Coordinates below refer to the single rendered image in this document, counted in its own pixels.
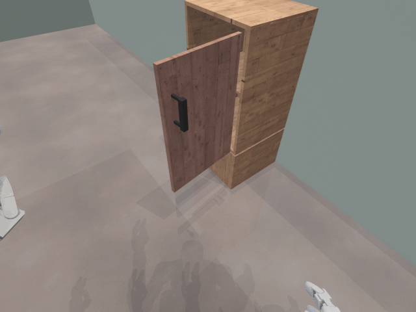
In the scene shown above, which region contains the robot right hand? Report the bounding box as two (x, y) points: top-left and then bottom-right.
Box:
(304, 281), (341, 312)

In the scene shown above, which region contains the cupboard door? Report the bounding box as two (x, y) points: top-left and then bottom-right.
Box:
(153, 31), (242, 192)

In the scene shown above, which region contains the handle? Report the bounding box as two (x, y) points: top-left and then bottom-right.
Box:
(171, 94), (189, 132)

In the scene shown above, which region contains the robot left hand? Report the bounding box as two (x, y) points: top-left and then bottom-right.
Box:
(0, 126), (25, 241)

